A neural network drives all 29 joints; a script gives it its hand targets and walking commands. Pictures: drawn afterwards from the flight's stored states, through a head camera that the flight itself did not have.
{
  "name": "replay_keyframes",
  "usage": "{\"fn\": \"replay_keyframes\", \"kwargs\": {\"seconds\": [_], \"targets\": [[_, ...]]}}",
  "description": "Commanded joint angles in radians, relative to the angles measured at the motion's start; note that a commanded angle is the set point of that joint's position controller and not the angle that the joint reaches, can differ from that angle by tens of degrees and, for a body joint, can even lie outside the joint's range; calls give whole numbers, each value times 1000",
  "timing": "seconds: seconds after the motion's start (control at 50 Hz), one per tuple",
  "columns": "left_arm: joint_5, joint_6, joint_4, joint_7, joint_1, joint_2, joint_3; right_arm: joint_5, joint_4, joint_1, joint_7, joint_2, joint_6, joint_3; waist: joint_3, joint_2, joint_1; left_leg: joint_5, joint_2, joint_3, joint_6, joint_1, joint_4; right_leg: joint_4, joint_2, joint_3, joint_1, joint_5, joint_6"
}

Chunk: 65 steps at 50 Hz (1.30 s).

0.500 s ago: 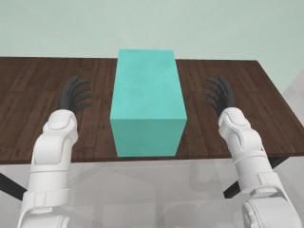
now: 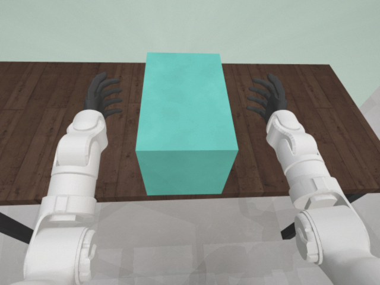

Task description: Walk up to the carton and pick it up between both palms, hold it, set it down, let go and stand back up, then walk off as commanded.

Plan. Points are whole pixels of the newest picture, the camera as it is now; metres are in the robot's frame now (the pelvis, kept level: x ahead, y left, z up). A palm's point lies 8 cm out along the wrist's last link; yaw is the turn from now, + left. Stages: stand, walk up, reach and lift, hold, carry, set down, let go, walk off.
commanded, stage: reach and lift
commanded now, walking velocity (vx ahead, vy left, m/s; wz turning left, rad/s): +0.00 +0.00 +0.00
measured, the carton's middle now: (184, 123) +0.48 +0.02 +0.03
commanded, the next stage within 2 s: none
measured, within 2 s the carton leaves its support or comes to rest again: neither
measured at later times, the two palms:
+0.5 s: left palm (110, 138) +0.41 +0.18 +0.05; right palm (272, 131) +0.43 -0.18 +0.06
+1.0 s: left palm (124, 143) +0.41 +0.15 +0.03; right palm (247, 141) +0.42 -0.13 +0.04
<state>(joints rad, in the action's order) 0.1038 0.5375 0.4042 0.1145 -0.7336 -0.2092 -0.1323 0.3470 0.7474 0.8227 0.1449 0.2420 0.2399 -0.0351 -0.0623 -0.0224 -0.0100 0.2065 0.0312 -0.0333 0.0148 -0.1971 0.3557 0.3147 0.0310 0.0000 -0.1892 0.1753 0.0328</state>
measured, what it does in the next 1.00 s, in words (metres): stands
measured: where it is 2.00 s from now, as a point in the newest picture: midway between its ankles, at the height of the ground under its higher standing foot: outside the picture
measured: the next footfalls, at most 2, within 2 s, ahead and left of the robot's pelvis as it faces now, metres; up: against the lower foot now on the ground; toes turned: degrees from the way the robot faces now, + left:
none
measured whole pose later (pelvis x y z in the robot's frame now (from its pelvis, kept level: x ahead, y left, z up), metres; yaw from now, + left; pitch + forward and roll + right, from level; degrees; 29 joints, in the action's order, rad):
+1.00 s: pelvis -0.01 +0.00 -0.01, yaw +0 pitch +16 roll -1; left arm 0.10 -0.25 1.08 0.14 -0.79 -0.06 -0.16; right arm 0.09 1.14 0.84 0.12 0.10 -0.19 -0.05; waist 0.13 0.00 -0.01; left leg 0.22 0.04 -0.03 0.02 -0.55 0.48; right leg 0.43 0.03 0.00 -0.53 0.18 0.03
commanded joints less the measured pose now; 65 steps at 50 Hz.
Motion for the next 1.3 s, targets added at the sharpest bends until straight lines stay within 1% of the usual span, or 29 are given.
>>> {"fn": "replay_keyframes", "kwargs": {"seconds": [0.0, 0.02, 0.06, 0.08, 0.14, 0.2, 0.26, 0.32, 0.34, 0.36, 0.42, 0.48, 0.54, 0.56, 0.6, 0.62, 0.64, 0.7, 0.74, 0.76, 0.82, 0.92, 0.96, 1.04, 1.14, 1.18, 1.22, 1.24, 1.28], "targets": [[-7, -137, 10, -6, -401, -120, -31, -4, -167, 427, 0, 152, -107, 69, 759, 75, -88, -711, -25, -41, 83, 247, 158, 30, -115, 44, 103, -488, -24], [-1, -158, 0, -16, -400, -122, -23, 17, -173, 417, 1, 147, -125, 80, 777, 63, -66, -711, -32, -37, 82, 237, 164, 28, -121, 45, 111, -498, -22], [-25, -196, 49, -20, -403, -104, -42, 5, -162, 438, -3, 140, -164, 90, 759, 70, -90, -727, -31, -34, 84, 230, 162, 36, -127, 48, 78, -462, -19], [-24, -215, 29, -19, -357, -76, -8, -17, -141, 364, 0, 142, -175, 67, 814, 83, -55, -784, -21, -23, 95, 283, 178, 39, -137, 58, 71, -490, -28], [-41, -293, 271, -36, -343, -57, -14, -52, 47, 355, -15, 110, -202, 83, 708, 59, -88, -672, -13, -29, 87, 215, 156, 11, -125, 48, 2, -306, -33], [-2, -425, 342, -41, -390, -45, 1, -80, 31, 424, -33, 64, -262, 94, 682, -15, -102, -601, -22, -39, 63, 129, 127, 21, -115, 51, 12, -312, -32], [3, -559, 339, -28, -470, -48, 14, -112, 36, 453, -51, 66, -322, 46, 852, 31, -87, -610, -10, -33, 65, 138, 142, 32, -116, 49, -39, -292, -42], [11, -654, 467, -21, -500, -34, 14, -77, 60, 471, -72, 21, -362, 91, 944, 39, -129, -596, -24, -53, 61, 72, 159, 65, -100, 23, -22, -364, -44], [28, -683, 466, -23, -531, -42, 24, -93, 79, 500, -76, 18, -373, 81, 918, 5, -100, -591, -21, -47, 57, 44, 170, 74, -99, 21, -26, -362, -38], [34, -706, 492, -23, -528, -34, 29, -95, 78, 498, -79, 20, -385, 89, 946, 22, -109, -594, -26, -52, 65, 21, 167, 79, -98, 21, -8, -375, -43], [28, -732, 532, -14, -547, -16, 53, -98, 224, 484, -90, 57, -390, 58, 906, 53, -52, -577, -14, -32, 81, 78, 197, 75, -104, 39, -133, -305, -44], [13, -782, 569, -13, -529, -41, 17, -83, 196, 494, -91, 22, -423, 86, 930, 32, -96, -565, -24, -49, 70, 2, 204, 113, -86, 5, -67, -395, -36], [39, -799, 612, -10, -524, 23, 59, -86, 181, 508, -93, 30, -451, 72, 904, 14, -66, -583, -10, -30, 85, 24, 220, 106, -104, 40, -120, -334, -51], [40, -814, 604, -5, -508, 11, 52, -73, 173, 502, -100, 11, -462, 89, 961, 29, -105, -582, -17, -45, 76, -7, 230, 114, -98, 28, -116, -334, -46], [50, -820, 649, -11, -570, 26, 44, -101, 193, 561, -93, -10, -454, 67, 929, -23, -72, -521, -16, -29, 61, -26, 226, 103, -103, 32, -143, -301, -45], [50, -830, 651, -12, -612, 16, 47, -97, 192, 595, -100, -24, -443, 68, 948, 6, -86, -476, -18, -37, 58, -65, 223, 121, -88, 14, -125, -288, -44], [51, -846, 612, -19, -653, 56, 72, -125, 199, 577, -97, -81, -440, 61, 949, -4, -45, -447, -19, -39, 55, -69, 210, 120, -84, 22, -131, -286, -42], [54, -873, 613, -25, -610, 110, 75, -127, 143, 575, -108, -144, -465, 95, 962, -26, -65, -460, -23, -40, 53, -69, 209, 131, -91, 24, -110, -313, -39], [-9, -878, 646, -31, -632, 144, 24, -175, 154, 578, -113, -206, -470, 54, 966, 7, -90, -423, -25, -45, 46, -100, 193, 130, -79, 14, -117, -259, -36], [-30, -882, 639, -30, -653, 133, 25, -227, 153, 571, -105, -204, -474, 4, 955, 13, -53, -385, -25, -40, 50, -81, 185, 118, -74, 18, -124, -245, -36], [-100, -868, 629, 18, -600, 80, -65, -284, 214, 483, -52, -155, -469, -74, 934, 32, -75, -421, -24, -49, 56, -109, 173, 131, -85, 13, -94, -296, -37], [-136, -816, 633, 38, -672, 139, -71, -318, 248, 575, -12, -167, -472, -133, 903, 17, -20, -445, -18, -43, 70, -85, 208, 114, -105, 32, -142, -254, -44], [-149, -803, 614, 38, -698, 176, -62, -310, 263, 577, -15, -214, -456, -133, 877, 78, -50, -444, -16, -44, 82, -76, 196, 102, -107, 34, -151, -213, -54], [-170, -785, 580, 53, -645, 188, -70, -320, 139, 589, 1, -239, -483, -129, 982, 42, -75, -520, -17, -42, 79, -67, 209, 123, -109, 29, -92, -316, -41], [-266, -799, 625, -3, -608, 321, -101, -411, 162, 563, -27, -378, -493, -139, 929, 20, -63, -541, -25, -49, 74, -46, 180, 122, -100, 33, -6, -405, -41], [-298, -829, 584, -38, -626, 440, -79, -454, 151, 552, -62, -515, -514, -126, 943, 65, -58, -606, -28, -59, 85, -26, 174, 125, -98, 39, 25, -449, -40], [-365, -837, 680, -120, -629, 701, -38, -563, 153, 595, -135, -821, -527, -120, 890, 13, -39, -578, -26, -63, 80, -14, 157, 107, -94, 51, 44, -424, -48], [-390, -849, 679, -138, -602, 739, -38, -601, 154, 535, -159, -894, -530, -70, 900, 33, -63, -563, -35, -67, 70, -21, 139, 108, -78, 36, 102, -476, -42], [-412, -836, 758, -150, -565, 745, -47, -659, 185, 543, -165, -891, -534, -92, 877, 18, -51, -541, -35, -65, 69, -10, 116, 92, -75, 55, 148, -488, -39]]}}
